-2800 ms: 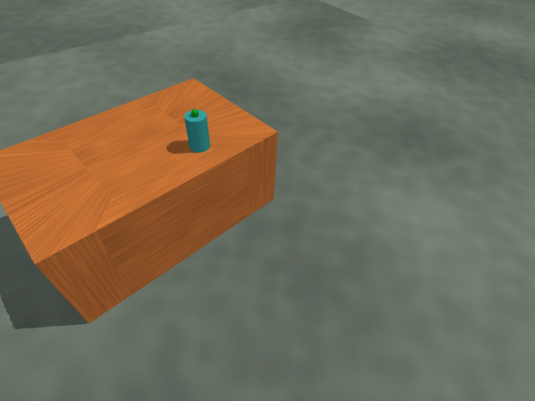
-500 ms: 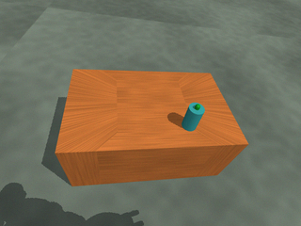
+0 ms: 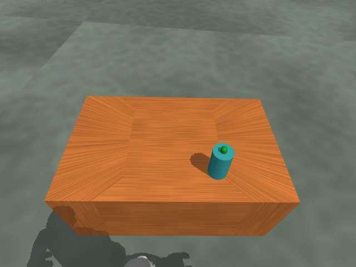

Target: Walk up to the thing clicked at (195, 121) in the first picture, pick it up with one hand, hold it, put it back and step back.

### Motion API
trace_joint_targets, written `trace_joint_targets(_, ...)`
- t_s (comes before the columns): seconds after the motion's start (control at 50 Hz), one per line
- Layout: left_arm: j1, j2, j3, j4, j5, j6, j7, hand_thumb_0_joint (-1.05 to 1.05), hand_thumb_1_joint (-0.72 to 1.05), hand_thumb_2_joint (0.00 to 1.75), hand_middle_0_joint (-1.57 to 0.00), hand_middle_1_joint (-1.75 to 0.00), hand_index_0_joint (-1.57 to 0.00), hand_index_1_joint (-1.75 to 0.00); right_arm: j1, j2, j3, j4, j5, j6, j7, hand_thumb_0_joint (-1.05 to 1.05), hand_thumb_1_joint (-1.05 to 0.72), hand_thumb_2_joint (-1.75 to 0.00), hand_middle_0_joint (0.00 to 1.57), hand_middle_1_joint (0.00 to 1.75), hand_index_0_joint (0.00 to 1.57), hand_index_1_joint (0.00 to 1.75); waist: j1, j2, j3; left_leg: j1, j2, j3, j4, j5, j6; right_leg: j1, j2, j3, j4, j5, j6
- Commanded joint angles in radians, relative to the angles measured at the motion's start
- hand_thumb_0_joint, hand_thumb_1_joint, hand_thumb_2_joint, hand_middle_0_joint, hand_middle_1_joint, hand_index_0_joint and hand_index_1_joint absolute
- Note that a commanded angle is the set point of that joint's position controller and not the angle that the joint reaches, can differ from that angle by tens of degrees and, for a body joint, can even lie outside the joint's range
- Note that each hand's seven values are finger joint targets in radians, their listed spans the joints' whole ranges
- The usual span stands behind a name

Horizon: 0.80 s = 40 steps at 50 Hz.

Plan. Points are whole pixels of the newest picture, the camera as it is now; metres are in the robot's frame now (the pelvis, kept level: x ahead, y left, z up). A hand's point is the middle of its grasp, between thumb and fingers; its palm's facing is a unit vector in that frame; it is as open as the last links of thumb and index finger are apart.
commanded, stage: walk up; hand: right
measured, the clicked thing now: (220, 160) +0.58 -0.15 -0.25
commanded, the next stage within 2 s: stand in 1.66 s
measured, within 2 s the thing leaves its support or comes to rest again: neither
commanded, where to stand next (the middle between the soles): +0.12 +0.00 m, yaw +3 degrees
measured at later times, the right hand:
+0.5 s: hand out of the picture +0.18 -0.28 -0.14, palm faces -0.11 +0.92 -0.36, open 7.4 cm
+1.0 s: hand out of the picture +0.15 -0.26 -0.13, palm faces -0.10 +0.94 -0.33, open 7.4 cm
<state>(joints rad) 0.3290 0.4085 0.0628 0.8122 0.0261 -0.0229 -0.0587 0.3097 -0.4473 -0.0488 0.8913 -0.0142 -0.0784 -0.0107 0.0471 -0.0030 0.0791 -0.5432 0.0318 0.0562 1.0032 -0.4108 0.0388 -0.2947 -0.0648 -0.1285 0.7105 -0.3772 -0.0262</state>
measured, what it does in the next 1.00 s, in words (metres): steps on the spot: left foot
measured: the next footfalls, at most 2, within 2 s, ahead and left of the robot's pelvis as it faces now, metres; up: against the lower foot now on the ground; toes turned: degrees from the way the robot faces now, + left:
left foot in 0.12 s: +0.10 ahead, +0.11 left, +0.00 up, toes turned +5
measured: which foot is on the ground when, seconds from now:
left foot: up 0.00-0.10, down 0.12-1.00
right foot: down 0.00-1.00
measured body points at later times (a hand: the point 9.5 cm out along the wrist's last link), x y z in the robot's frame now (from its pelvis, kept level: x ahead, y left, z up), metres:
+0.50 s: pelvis +0.03 -0.03 +0.00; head +0.06 -0.03 +0.45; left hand +0.07 +0.30 -0.11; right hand +0.18 -0.33 -0.11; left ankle +0.06 +0.10 -0.70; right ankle +0.04 -0.17 -0.72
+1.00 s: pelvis +0.04 -0.01 +0.02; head +0.05 +0.00 +0.47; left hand +0.10 +0.30 -0.11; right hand +0.16 -0.30 -0.10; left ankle +0.06 +0.11 -0.72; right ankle +0.04 -0.17 -0.72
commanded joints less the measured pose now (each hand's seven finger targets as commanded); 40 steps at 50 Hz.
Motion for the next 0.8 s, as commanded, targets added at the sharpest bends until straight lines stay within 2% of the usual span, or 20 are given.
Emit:
trace_joint_targets(0.0,-0.006,0.257,0.054,-0.052,-0.017,-0.041,0.05,0.0,0.9,0.9,-0.2,-0.3,-0.2,-0.3,-0.001,-0.126,-0.038,-0.077,0.006,-0.004,-0.002,0.0,-0.9,-0.9,0.2,0.3,0.2,0.3,-0.01,-0.132,-0.059,0.064,0.002,-0.02,-0.183,0.083,0.008,0.088,-0.249,0.199,-0.193,0.699,-0.177)
trace_joint_targets(0.04,-0.045,0.26,0.044,-0.061,-0.024,-0.037,0.055,0.0,0.9,0.9,-0.2,-0.3,-0.2,-0.3,0.006,-0.116,-0.037,-0.072,0.011,0.003,-0.004,0.0,-0.9,-0.9,0.2,0.3,0.2,0.3,-0.034,-0.109,-0.091,0.196,-0.021,-0.002,-0.28,0.191,0.02,0.046,-0.253,0.165,-0.133,0.734,-0.161)
trace_joint_targets(0.08,-0.054,0.237,0.025,-0.053,-0.033,-0.031,0.06,0.0,0.9,0.9,-0.2,-0.3,-0.2,-0.3,0.012,-0.129,-0.045,-0.065,0.008,0.003,-0.006,0.0,-0.9,-0.9,0.2,0.3,0.2,0.3,-0.059,-0.052,-0.107,0.326,-0.04,-0.012,-0.403,0.348,0.05,-0.003,-0.199,0.108,-0.035,0.651,-0.102)
trace_joint_targets(0.1,-0.04,0.21,0.011,-0.056,-0.037,-0.034,0.063,0.0,0.9,0.9,-0.2,-0.3,-0.2,-0.3,0.021,-0.169,-0.056,-0.066,0.003,0.002,-0.01,0.0,-0.9,-0.9,0.2,0.3,0.2,0.3,-0.068,0.018,-0.141,0.438,0.011,-0.091,-0.416,0.505,0.086,-0.073,-0.154,0.077,0.064,0.598,-0.053)
trace_joint_targets(0.12,-0.031,0.165,0.002,-0.065,-0.048,-0.034,0.063,0.0,0.9,0.9,-0.2,-0.3,-0.2,-0.3,0.042,-0.236,-0.073,-0.077,-0.003,0.0,-0.016,0.0,-0.9,-0.9,0.2,0.3,0.2,0.3,-0.083,0.16,-0.205,0.534,0.191,-0.355,-0.452,0.686,0.181,-0.18,-0.041,0.035,0.253,0.367,0.009)
trace_joint_targets(0.14,0.015,0.173,0.012,-0.035,-0.06,-0.01,0.071,0.0,0.9,0.9,-0.2,-0.3,-0.2,-0.3,0.012,-0.247,-0.065,-0.094,0.017,0.002,-0.016,0.0,-0.9,-0.9,0.2,0.3,0.2,0.3,-0.062,0.174,-0.249,0.497,0.34,-0.543,-0.476,0.731,0.329,-0.152,0.016,0.088,0.311,-0.19,0.028)
trace_joint_targets(0.16,-0.036,0.203,0.014,-0.018,-0.044,0.0,0.078,0.0,0.9,0.9,-0.2,-0.3,-0.2,-0.3,-0.018,-0.235,-0.07,-0.085,0.024,0.011,-0.017,0.0,-0.9,-0.9,0.2,0.3,0.2,0.3,-0.066,0.106,-0.221,0.4,0.339,-0.524,-0.523,0.594,0.332,-0.133,-0.017,0.139,0.336,-0.303,0.017)
trace_joint_targets(0.28,0.055,0.181,0.022,0.106,-0.026,-0.018,0.08,0.0,0.9,0.9,-0.2,-0.3,-0.2,-0.3,-0.227,-0.188,-0.033,-0.082,0.008,0.055,-0.005,0.0,-0.9,-0.9,0.2,0.3,0.2,0.3,0.016,0.143,-0.114,0.105,0.14,-0.244,-0.457,0.221,0.126,0.094,0.026,0.084,-0.094,0.053,-0.002)
trace_joint_targets(0.3,0.051,0.222,0.032,0.106,-0.012,-0.027,0.085,0.0,0.9,0.9,-0.2,-0.3,-0.2,-0.3,-0.22,-0.162,-0.03,-0.089,0.009,0.069,0.003,0.0,-0.9,-0.9,0.2,0.3,0.2,0.3,0.013,0.062,-0.089,0.052,0.094,-0.208,-0.394,0.112,0.081,0.093,-0.022,0.176,-0.185,0.039,-0.017)
trace_joint_targets(0.32,0.01,0.305,0.05,0.087,0.006,-0.037,0.091,0.0,0.9,0.9,-0.2,-0.3,-0.2,-0.3,-0.221,-0.123,-0.028,-0.096,0.007,0.08,0.01,0.0,-0.9,-0.9,0.2,0.3,0.2,0.3,-0.002,-0.112,-0.048,-0.042,0.002,-0.157,-0.267,-0.038,0.024,0.032,-0.207,0.478,-0.35,-0.147,-0.087)
trace_joint_targets(0.34,-0.097,0.37,0.063,0.069,0.008,-0.036,0.094,0.0,0.9,0.9,-0.2,-0.3,-0.2,-0.3,-0.235,-0.147,-0.043,-0.081,-0.002,0.089,0.005,0.0,-0.9,-0.9,0.2,0.3,0.2,0.3,-0.019,-0.199,-0.004,0.025,-0.021,-0.093,-0.091,-0.151,-0.004,-0.116,-0.365,0.604,-0.422,-0.197,-0.197)
trace_joint_targets(0.36,-0.142,0.351,0.06,0.051,0.009,-0.042,0.094,0.0,0.9,0.9,-0.2,-0.3,-0.2,-0.3,-0.228,-0.174,-0.054,-0.066,-0.005,0.091,0.009,0.0,-0.9,-0.9,0.2,0.3,0.2,0.3,-0.032,-0.132,0.022,0.032,0.008,-0.136,-0.05,-0.116,-0.016,-0.109,-0.368,0.583,-0.39,-0.086,-0.226)
trace_joint_targets(0.46,-0.168,0.275,0.034,0.067,0.006,-0.057,0.09,0.0,0.9,0.9,-0.2,-0.3,-0.2,-0.3,-0.206,-0.114,-0.044,-0.014,0.005,0.065,0.028,0.0,-0.9,-0.9,0.2,0.3,0.2,0.3,-0.044,-0.155,-0.075,0.163,-0.003,-0.049,-0.291,0.003,-0.01,0.042,-0.197,0.258,-0.207,0.397,-0.133)
trace_joint_targets(0.5,-0.177,0.238,0.017,0.074,-0.01,-0.044,0.08,0.0,0.9,0.9,-0.2,-0.3,-0.2,-0.3,-0.163,-0.111,-0.045,0.031,0.003,0.046,0.021,0.0,-0.9,-0.9,0.2,0.3,0.2,0.3,-0.062,-0.121,-0.125,0.343,-0.019,-0.035,-0.495,0.216,-0.007,0.012,-0.139,0.174,-0.088,0.458,-0.073)
trace_joint_targets(0.52,-0.157,0.2,0.003,0.072,-0.019,-0.039,0.078,0.0,0.9,0.9,-0.2,-0.3,-0.2,-0.3,-0.158,-0.146,-0.054,0.039,-0.006,0.039,0.014,0.0,-0.9,-0.9,0.2,0.3,0.2,0.3,-0.059,-0.051,-0.165,0.439,0.036,-0.122,-0.496,0.375,0.019,-0.042,-0.098,0.137,-0.024,0.416,-0.027)
trace_joint_targets(0.54,-0.132,0.159,-0.009,0.073,-0.031,-0.032,0.076,0.0,0.9,0.9,-0.2,-0.3,-0.2,-0.3,-0.202,-0.193,-0.056,0.025,-0.008,0.034,0.011,0.0,-0.9,-0.9,0.2,0.3,0.2,0.3,-0.034,0.077,-0.192,0.459,0.174,-0.336,-0.517,0.374,0.094,-0.117,-0.014,0.098,0.021,0.199,0.027)
trace_joint_targets(0.56,-0.158,0.194,0.001,0.101,-0.029,-0.023,0.084,0.0,0.9,0.9,-0.2,-0.3,-0.2,-0.3,-0.204,-0.221,-0.056,0.034,0.011,0.038,0.012,0.0,-0.9,-0.9,0.2,0.3,0.2,0.3,-0.048,0.081,-0.181,0.362,0.227,-0.38,-0.524,0.321,0.163,-0.033,0.014,0.101,-0.001,0.005,0.022)
trace_joint_targets(0.58,-0.164,0.198,-0.003,0.109,-0.025,-0.024,0.084,0.0,0.9,0.9,-0.2,-0.3,-0.2,-0.3,-0.229,-0.208,-0.049,0.036,0.009,0.042,0.013,0.0,-0.9,-0.9,0.2,0.3,0.2,0.3,-0.035,0.066,-0.164,0.317,0.212,-0.352,-0.534,0.302,0.159,0.008,0.012,0.113,-0.042,-0.02,0.015)
trace_joint_targets(0.66,-0.171,0.235,-0.002,0.154,-0.019,-0.036,0.075,0.0,0.9,0.9,-0.2,-0.3,-0.2,-0.3,-0.295,-0.149,-0.015,0.062,0.015,0.055,0.018,0.0,-0.9,-0.9,0.2,0.3,0.2,0.3,-0.023,0.033,-0.089,0.198,0.063,-0.158,-0.482,0.196,0.015,0.089,-0.07,0.213,-0.239,0.123,-0.031)
trace_joint_targets(0.78,-0.226,0.209,-0.021,0.195,-0.023,-0.028,0.071,0.0,0.9,0.9,-0.2,-0.3,-0.2,-0.3,-0.3,-0.159,-0.007,0.13,0.011,0.053,0.023,0.0,-0.9,-0.9,0.2,0.3,0.2,0.3,-0.035,0.045,-0.112,0.295,0.104,-0.201,-0.595,0.167,0.025,0.094,-0.035,0.143,-0.263,0.129,-0.01)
